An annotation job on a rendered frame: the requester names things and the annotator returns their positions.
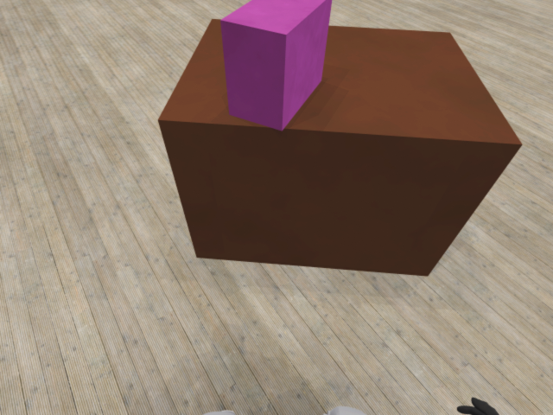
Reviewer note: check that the pedestal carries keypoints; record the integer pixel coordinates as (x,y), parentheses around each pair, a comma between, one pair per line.
(379,170)

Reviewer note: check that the carton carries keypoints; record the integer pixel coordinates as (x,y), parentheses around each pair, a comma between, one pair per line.
(274,53)

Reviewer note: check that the robot right hand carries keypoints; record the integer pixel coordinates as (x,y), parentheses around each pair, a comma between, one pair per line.
(480,408)

